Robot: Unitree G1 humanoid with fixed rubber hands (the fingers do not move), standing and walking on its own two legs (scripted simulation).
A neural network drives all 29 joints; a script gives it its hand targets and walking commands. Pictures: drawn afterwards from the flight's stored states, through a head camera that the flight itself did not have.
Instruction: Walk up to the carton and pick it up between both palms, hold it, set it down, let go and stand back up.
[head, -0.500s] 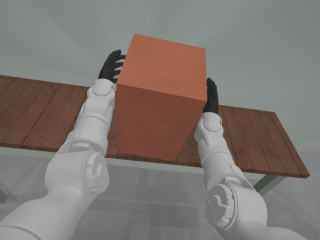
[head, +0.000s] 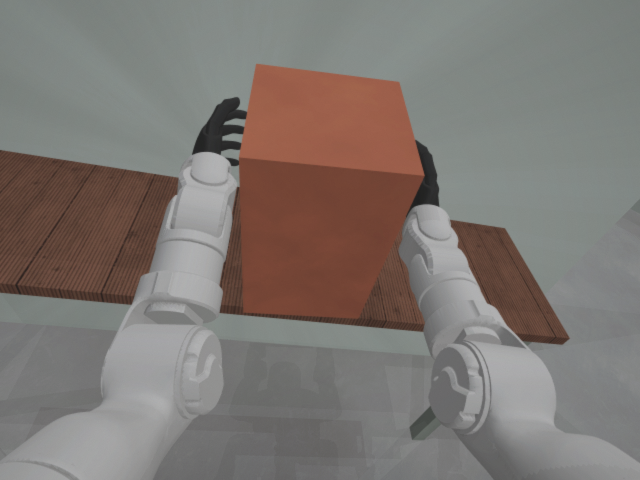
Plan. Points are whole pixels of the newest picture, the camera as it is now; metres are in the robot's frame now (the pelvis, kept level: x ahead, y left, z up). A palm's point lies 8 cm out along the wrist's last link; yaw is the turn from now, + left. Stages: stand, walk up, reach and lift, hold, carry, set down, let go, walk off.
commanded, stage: reach and lift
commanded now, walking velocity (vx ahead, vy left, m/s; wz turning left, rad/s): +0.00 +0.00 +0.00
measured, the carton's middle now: (314, 208) +0.42 +0.02 +0.14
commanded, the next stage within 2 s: hold in 1.64 s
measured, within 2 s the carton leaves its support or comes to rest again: neither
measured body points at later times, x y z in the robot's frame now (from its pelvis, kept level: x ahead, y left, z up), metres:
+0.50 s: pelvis +0.01 +0.00 +0.00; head -0.06 +0.06 +0.44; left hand +0.42 +0.17 +0.24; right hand +0.41 -0.10 +0.24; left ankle +0.10 +0.11 -0.75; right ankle -0.01 -0.13 -0.75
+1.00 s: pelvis +0.02 -0.01 +0.00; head -0.07 +0.02 +0.44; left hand +0.41 +0.14 +0.26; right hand +0.41 -0.13 +0.26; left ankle +0.10 +0.11 -0.75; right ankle -0.01 -0.13 -0.75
